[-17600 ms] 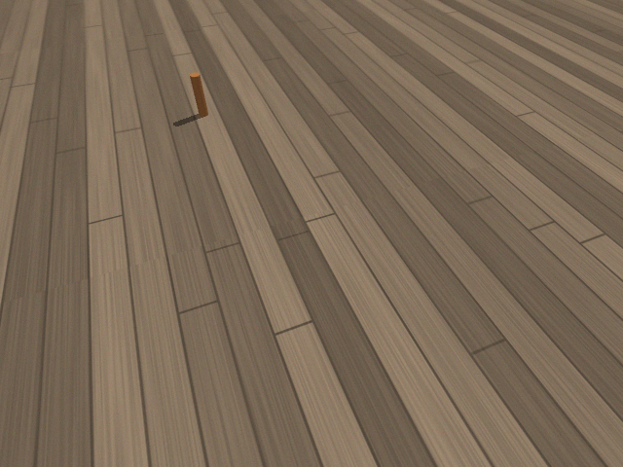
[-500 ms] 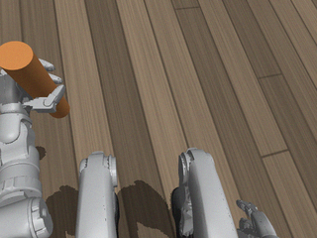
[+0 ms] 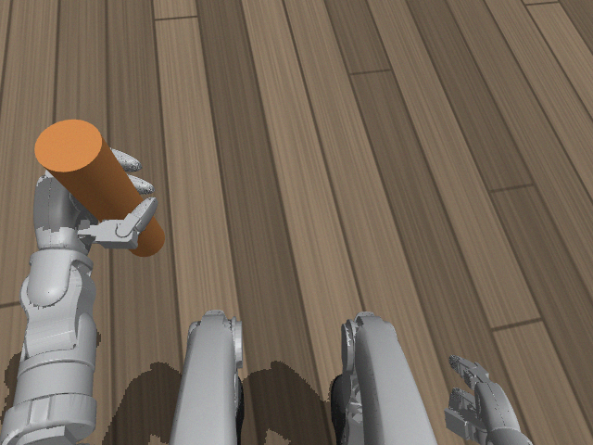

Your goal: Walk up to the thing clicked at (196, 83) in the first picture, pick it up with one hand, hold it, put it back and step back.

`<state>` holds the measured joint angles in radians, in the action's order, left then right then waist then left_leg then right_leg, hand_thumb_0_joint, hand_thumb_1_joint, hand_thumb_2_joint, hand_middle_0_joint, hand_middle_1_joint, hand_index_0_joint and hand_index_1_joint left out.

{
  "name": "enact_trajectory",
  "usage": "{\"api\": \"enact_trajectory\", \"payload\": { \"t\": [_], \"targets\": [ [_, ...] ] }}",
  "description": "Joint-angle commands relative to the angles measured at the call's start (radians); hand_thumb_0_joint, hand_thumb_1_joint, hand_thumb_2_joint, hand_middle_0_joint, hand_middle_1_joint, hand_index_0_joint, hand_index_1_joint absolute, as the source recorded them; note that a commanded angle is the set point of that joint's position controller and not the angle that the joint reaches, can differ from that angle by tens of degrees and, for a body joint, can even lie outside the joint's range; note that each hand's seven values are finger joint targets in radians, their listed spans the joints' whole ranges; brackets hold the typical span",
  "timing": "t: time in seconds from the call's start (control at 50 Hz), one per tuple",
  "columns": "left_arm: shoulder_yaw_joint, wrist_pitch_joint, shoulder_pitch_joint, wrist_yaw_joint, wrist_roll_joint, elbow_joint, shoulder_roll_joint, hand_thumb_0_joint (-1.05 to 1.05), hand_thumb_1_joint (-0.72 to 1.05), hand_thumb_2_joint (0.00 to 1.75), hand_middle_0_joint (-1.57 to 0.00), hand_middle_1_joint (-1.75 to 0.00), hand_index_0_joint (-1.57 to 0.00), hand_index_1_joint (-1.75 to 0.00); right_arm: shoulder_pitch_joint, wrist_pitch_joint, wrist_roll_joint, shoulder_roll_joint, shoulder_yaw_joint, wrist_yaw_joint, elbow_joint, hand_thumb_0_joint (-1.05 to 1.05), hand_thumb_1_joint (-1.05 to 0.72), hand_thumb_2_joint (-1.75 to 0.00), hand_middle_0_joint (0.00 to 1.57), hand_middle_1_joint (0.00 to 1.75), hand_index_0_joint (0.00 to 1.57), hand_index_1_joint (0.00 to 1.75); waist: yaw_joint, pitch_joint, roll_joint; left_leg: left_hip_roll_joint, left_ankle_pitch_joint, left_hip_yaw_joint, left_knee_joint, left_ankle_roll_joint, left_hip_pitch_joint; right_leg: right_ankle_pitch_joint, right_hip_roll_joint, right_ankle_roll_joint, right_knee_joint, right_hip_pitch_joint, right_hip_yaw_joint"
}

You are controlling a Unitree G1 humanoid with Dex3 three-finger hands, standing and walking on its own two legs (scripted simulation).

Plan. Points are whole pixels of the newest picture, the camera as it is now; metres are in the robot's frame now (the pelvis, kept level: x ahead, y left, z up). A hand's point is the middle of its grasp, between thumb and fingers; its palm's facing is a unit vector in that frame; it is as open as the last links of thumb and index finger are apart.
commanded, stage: lift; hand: left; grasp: from the side
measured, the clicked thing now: (117, 204) +0.40 +0.23 +0.01
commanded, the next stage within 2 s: hold in 1.34 s
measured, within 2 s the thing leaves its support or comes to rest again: neither
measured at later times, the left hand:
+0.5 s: hand (42, 147) +0.38 +0.22 +0.17, palm faces +0.12 -0.99 -0.04, open 7.4 cm
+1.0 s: hand out of the picture +0.37 +0.21 +0.24, palm faces +0.14 -0.99 -0.02, open 7.4 cm
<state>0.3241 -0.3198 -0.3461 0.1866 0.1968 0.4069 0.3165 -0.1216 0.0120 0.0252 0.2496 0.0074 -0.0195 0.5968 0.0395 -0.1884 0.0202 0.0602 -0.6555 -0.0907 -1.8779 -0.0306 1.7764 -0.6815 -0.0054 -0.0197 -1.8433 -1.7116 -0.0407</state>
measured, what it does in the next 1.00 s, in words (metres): rises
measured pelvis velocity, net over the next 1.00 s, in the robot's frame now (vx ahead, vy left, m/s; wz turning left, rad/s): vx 0.05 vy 0.01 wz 0.05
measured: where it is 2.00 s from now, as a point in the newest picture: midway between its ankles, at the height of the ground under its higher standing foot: (288, 443)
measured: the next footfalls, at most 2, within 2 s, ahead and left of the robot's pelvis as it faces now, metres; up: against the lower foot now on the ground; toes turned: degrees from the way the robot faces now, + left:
none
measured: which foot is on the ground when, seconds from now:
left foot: down 0.00-1.00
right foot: down 0.00-1.00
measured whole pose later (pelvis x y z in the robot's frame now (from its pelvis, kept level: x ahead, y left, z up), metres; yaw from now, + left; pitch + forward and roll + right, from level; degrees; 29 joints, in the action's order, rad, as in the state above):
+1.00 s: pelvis +0.05 +0.01 +0.20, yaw +3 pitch +13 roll -2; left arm 0.15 -0.30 -0.09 0.06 0.17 0.32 0.22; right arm -0.24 -0.05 0.02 0.22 0.00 -0.04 0.61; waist 0.03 -0.10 0.01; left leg 0.05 -0.48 -0.03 -1.09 -0.02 0.84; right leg -0.49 -0.02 -0.03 -1.04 -0.77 -0.03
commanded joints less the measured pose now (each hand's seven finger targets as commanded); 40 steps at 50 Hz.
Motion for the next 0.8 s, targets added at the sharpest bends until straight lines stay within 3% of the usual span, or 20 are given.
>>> {"api": "enact_trajectory", "payload": {
  "t": [0.0,0.02,0.06,0.1,0.12,0.14,0.16,0.18,0.22,0.3,0.36,0.38,0.42,0.44,0.46,0.54,0.6,0.62,0.68,0.78],
  "targets": [
    [0.027,-0.034,-0.18,-0.045,0.015,-0.331,0.181,0.0,0.37,1.2,-1.24,-1.37,-1.28,-1.34,-0.072,-0.039,0.008,0.156,0.069,-0.023,-0.101,0.0,-0.89,-0.89,0.2,0.3,0.2,0.3,0.005,-0.568,0.064,-0.026,0.175,0.039,0.308,0.056,-0.514,0.227,0.018,0.037,0.362,0.426,0.018],
    [0.048,-0.028,-0.153,-0.058,0.009,-0.349,0.198,0.0,0.37,1.2,-1.24,-1.37,-1.28,-1.34,-0.077,-0.04,0.008,0.155,0.071,-0.026,-0.104,0.0,-0.89,-0.89,0.2,0.3,0.2,0.3,0.001,-0.574,0.064,-0.026,0.209,0.039,0.329,0.057,-0.544,0.259,0.018,0.036,0.376,0.459,0.015],
    [0.033,-0.016,-0.111,-0.071,0.007,-0.373,0.186,0.0,0.36,1.19,-1.24,-1.36,-1.28,-1.33,-0.071,-0.045,0.011,0.147,0.067,-0.029,-0.109,0.0,-0.89,-0.89,0.2,0.3,0.2,0.3,-0.004,-0.555,0.066,-0.027,0.242,0.036,0.366,0.056,-0.598,0.288,0.019,0.036,0.405,0.491,0.009],
    [-0.01,-0.009,-0.07,-0.075,0.019,-0.409,0.134,0.0,0.35,1.19,-1.23,-1.37,-1.27,-1.34,-0.074,-0.052,0.012,0.145,0.066,-0.03,-0.114,0.0,-0.89,-0.89,0.2,0.3,0.2,0.3,0.007,-0.554,0.064,-0.026,0.282,0.026,0.409,0.054,-0.673,0.324,0.021,0.036,0.43,0.523,-0.002],
    [-0.025,-0.003,-0.082,-0.077,0.019,-0.398,0.124,0.0,0.34,1.2,-1.25,-1.38,-1.29,-1.35,-0.071,-0.057,0.013,0.145,0.066,-0.032,-0.11,0.0,-0.89,-0.89,0.2,0.3,0.2,0.3,0.019,-0.517,0.072,-0.027,0.267,0.024,0.433,0.052,-0.684,0.316,0.02,0.036,0.449,0.527,-0.003],
    [0.002,0.001,-0.057,-0.086,0.017,-0.393,0.145,0.0,0.33,1.2,-1.25,-1.38,-1.29,-1.35,-0.068,-0.06,0.016,0.145,0.066,-0.034,-0.114,0.0,-0.89,-0.89,0.2,0.3,0.2,0.3,0.003,-0.485,0.065,-0.026,0.25,0.021,0.459,0.049,-0.699,0.294,0.021,0.038,0.467,0.532,-0.004],
    [-0.022,0.008,-0.066,-0.09,0.006,-0.375,0.131,0.0,0.31,1.2,-1.26,-1.39,-1.3,-1.36,-0.068,-0.063,0.014,0.143,0.066,-0.036,-0.11,0.0,-0.89,-0.89,0.2,0.3,0.2,0.3,0.019,-0.445,0.077,-0.025,0.238,0.017,0.486,0.047,-0.706,0.288,0.019,0.039,0.484,0.533,-0.004],
    [-0.007,0.008,-0.047,-0.098,0.003,-0.369,0.137,0.0,0.31,1.2,-1.26,-1.38,-1.29,-1.35,-0.065,-0.065,0.014,0.144,0.066,-0.035,-0.113,0.0,-0.89,-0.89,0.2,0.3,0.2,0.3,0.01,-0.413,0.072,-0.023,0.215,0.008,0.514,0.043,-0.718,0.266,0.019,0.04,0.496,0.534,-0.007],
    [-0.052,0.006,-0.056,-0.094,0.004,-0.372,0.098,0.0,0.29,1.19,-1.26,-1.38,-1.3,-1.36,-0.057,-0.072,0.016,0.138,0.063,-0.034,-0.117,0.0,-0.89,-0.89,0.2,0.3,0.2,0.3,0.02,-0.369,0.084,-0.023,0.156,0.0,0.565,0.039,-0.753,0.223,0.018,0.041,0.533,0.538,-0.007],
    [-0.057,0.008,-0.026,-0.094,-0.002,-0.363,0.111,0.0,0.29,1.2,-1.27,-1.39,-1.31,-1.36,-0.075,-0.085,0.017,0.138,0.059,-0.035,-0.115,0.0,-0.89,-0.89,0.2,0.3,0.2,0.3,0.008,-0.351,0.09,-0.024,0.198,0.0,0.635,0.034,-0.842,0.264,0.015,0.041,0.597,0.616,-0.01],
    [-0.098,0.0,-0.04,-0.089,0.002,-0.395,0.077,0.0,0.31,1.19,-1.27,-1.37,-1.3,-1.35,-0.091,-0.094,0.016,0.135,0.057,-0.034,-0.113,0.0,-0.89,-0.89,0.2,0.3,0.2,0.3,0.013,-0.344,0.107,-0.019,0.231,-0.006,0.693,0.026,-0.932,0.287,0.016,0.041,0.638,0.653,-0.018],
    [-0.085,0.0,-0.038,-0.093,0.002,-0.396,0.092,0.0,0.33,1.18,-1.26,-1.36,-1.29,-1.34,-0.095,-0.098,0.015,0.134,0.057,-0.034,-0.11,0.0,-0.89,-0.89,0.2,0.3,0.2,0.3,0.0,-0.361,0.115,-0.02,0.269,-0.001,0.697,0.024,-0.958,0.313,0.015,0.042,0.647,0.681,-0.018],
    [-0.076,-0.002,-0.022,-0.099,-0.003,-0.397,0.1,0.0,0.32,1.18,-1.26,-1.36,-1.3,-1.34,-0.106,-0.1,0.011,0.126,0.054,-0.034,-0.108,0.0,-0.9,-0.89,0.2,0.3,0.2,0.3,0.001,-0.352,0.104,-0.023,0.315,0.01,0.715,0.026,-0.98,0.35,0.017,0.04,0.679,0.73,-0.017],
    [-0.091,-0.003,-0.007,-0.103,-0.001,-0.384,0.082,0.0,0.31,1.19,-1.26,-1.37,-1.3,-1.35,-0.103,-0.101,0.011,0.128,0.051,-0.033,-0.109,0.0,-0.89,-0.89,0.2,0.3,0.2,0.3,0.001,-0.344,0.097,-0.022,0.343,0.009,0.725,0.025,-0.995,0.375,0.016,0.04,0.684,0.748,-0.019],
    [-0.067,-0.008,-0.017,-0.107,0.004,-0.402,0.096,0.0,0.3,1.19,-1.27,-1.37,-1.3,-1.35,-0.103,-0.102,0.009,0.124,0.051,-0.033,-0.108,0.0,-0.89,-0.89,0.2,0.3,0.2,0.3,-0.005,-0.348,0.106,-0.024,0.349,0.014,0.738,0.025,-1.007,0.377,0.017,0.04,0.7,0.769,-0.018],
    [-0.094,-0.018,0.005,-0.122,0.002,-0.366,0.057,0.0,0.29,1.22,-1.29,-1.4,-1.32,-1.38,-0.101,-0.102,0.007,0.116,0.046,-0.03,-0.106,0.0,-0.9,-0.89,0.2,0.3,0.2,0.3,0.0,-0.296,0.061,-0.026,0.346,0.018,0.783,0.029,-1.018,0.385,0.017,0.037,0.75,0.829,-0.017],
    [-0.108,-0.022,0.032,-0.121,-0.005,-0.342,0.047,0.0,0.28,1.2,-1.27,-1.37,-1.3,-1.35,-0.121,-0.098,0.003,0.117,0.049,-0.029,-0.105,0.0,-0.89,-0.89,0.2,0.3,0.2,0.3,0.007,-0.305,0.036,-0.029,0.42,0.035,0.8,0.032,-1.052,0.459,0.018,0.035,0.787,0.907,-0.016],
    [-0.123,-0.024,0.041,-0.115,-0.005,-0.341,0.038,0.0,0.27,1.19,-1.27,-1.37,-1.3,-1.35,-0.114,-0.099,0.002,0.118,0.048,-0.028,-0.106,0.0,-0.9,-0.89,0.2,0.3,0.2,0.3,0.001,-0.287,0.043,-0.029,0.413,0.038,0.815,0.031,-1.071,0.45,0.018,0.035,0.799,0.91,-0.016],
    [-0.11,-0.032,0.006,-0.112,-0.012,-0.349,0.062,0.0,0.3,1.19,-1.27,-1.36,-1.3,-1.35,-0.122,-0.098,0.001,0.121,0.052,-0.027,-0.101,0.0,-0.89,-0.89,0.2,0.3,0.2,0.3,-0.002,-0.272,0.049,-0.027,0.404,0.04,0.851,0.029,-1.098,0.439,0.02,0.036,0.825,0.933,-0.018],
    [-0.1,-0.044,-0.002,-0.129,-0.001,-0.366,0.049,0.0,0.3,1.2,-1.26,-1.36,-1.28,-1.35,-0.112,-0.101,-0.001,0.105,0.042,-0.026,-0.108,0.0,-0.9,-0.89,0.2,0.3,0.2,0.3,-0.011,-0.246,0.044,-0.037,0.37,0.057,0.907,0.031,-1.124,0.425,0.016,0.03,0.895,1.012,-0.008]
  ]
}}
